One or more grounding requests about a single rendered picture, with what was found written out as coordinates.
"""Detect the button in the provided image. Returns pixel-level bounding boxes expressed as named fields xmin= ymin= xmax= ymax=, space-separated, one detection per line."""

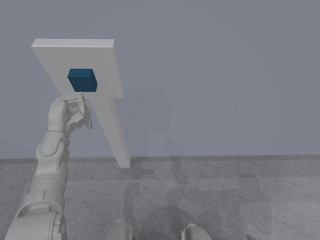
xmin=67 ymin=68 xmax=98 ymax=92

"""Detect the left robot hand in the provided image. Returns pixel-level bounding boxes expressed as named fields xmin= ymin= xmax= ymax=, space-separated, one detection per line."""
xmin=47 ymin=92 xmax=92 ymax=138

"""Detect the panel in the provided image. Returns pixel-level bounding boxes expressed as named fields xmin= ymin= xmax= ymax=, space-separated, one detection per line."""
xmin=31 ymin=38 xmax=131 ymax=168

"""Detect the robot left upper arm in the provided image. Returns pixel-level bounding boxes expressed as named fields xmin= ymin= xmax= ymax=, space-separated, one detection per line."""
xmin=7 ymin=211 xmax=68 ymax=240

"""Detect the left robot forearm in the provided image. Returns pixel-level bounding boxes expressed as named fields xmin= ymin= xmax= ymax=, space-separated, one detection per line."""
xmin=4 ymin=131 xmax=70 ymax=240

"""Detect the robot left shin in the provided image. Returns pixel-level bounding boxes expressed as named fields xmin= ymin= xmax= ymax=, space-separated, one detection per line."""
xmin=114 ymin=219 xmax=126 ymax=224

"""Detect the robot right thigh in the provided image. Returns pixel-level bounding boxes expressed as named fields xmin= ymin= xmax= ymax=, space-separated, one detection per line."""
xmin=180 ymin=226 xmax=212 ymax=240

